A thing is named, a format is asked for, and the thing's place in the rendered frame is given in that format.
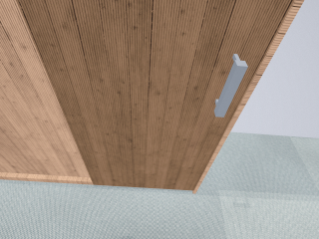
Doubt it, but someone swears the handle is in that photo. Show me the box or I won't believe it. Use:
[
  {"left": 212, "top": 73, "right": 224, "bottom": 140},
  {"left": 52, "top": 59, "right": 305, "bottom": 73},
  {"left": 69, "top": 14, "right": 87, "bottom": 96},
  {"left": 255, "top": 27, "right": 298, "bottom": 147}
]
[{"left": 214, "top": 54, "right": 248, "bottom": 118}]

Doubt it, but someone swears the wardrobe door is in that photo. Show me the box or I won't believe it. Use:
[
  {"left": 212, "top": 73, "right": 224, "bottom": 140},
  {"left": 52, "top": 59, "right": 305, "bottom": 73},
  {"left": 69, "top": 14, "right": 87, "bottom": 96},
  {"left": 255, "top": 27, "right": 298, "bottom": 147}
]
[
  {"left": 0, "top": 0, "right": 90, "bottom": 177},
  {"left": 16, "top": 0, "right": 294, "bottom": 191}
]

